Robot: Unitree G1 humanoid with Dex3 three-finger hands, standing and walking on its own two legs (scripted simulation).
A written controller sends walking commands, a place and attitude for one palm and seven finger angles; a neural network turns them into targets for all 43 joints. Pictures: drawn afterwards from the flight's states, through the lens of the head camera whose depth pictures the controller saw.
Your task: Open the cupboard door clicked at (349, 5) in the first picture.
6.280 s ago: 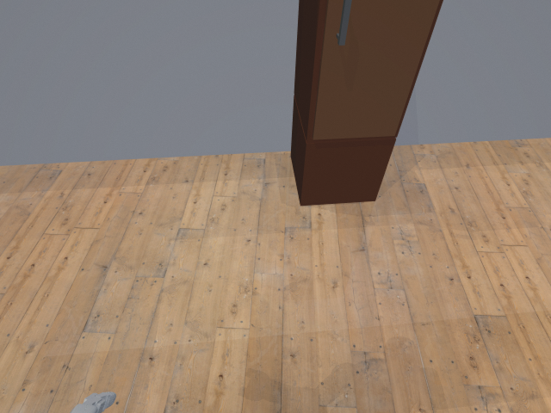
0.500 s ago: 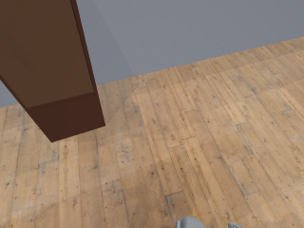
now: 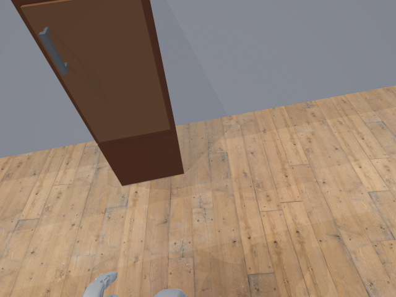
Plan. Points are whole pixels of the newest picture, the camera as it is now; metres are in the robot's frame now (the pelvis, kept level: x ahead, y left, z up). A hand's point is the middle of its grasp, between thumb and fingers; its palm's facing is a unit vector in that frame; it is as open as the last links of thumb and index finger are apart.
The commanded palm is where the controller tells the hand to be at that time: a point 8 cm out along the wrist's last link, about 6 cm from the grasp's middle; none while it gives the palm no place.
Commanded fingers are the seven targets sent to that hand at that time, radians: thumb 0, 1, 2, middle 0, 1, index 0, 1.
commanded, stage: turn to face it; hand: left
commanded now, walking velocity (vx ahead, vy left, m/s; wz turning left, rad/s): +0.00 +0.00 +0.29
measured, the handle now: (55, 51) +0.81 +0.47 +0.12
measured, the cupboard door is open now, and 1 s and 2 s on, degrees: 0 0 0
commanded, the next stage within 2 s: take the last steps up to it in 0.10 s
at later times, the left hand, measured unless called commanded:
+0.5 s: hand out of the picture -0.07 +0.28 -0.18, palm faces +0.22 -0.96 -0.19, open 7.4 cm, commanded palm none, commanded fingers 0.00 0.90 0.90 -0.20 -0.30 -0.20 -0.30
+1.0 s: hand (90, 266) +0.23 +0.30 -0.18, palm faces +0.14 -0.98 -0.15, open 7.4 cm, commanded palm none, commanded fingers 0.00 0.90 0.90 -0.20 -0.30 -0.20 -0.30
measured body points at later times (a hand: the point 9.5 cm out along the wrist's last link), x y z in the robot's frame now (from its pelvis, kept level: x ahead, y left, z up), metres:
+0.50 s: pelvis -0.01 +0.08 +0.00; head -0.01 +0.12 +0.45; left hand -0.08 +0.33 -0.17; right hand +0.11 -0.15 -0.12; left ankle -0.07 +0.13 -0.74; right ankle +0.00 -0.07 -0.66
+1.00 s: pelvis +0.15 +0.13 -0.01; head +0.16 +0.13 +0.43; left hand +0.23 +0.35 -0.16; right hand +0.00 -0.07 -0.15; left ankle -0.06 +0.14 -0.72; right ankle +0.24 +0.09 -0.72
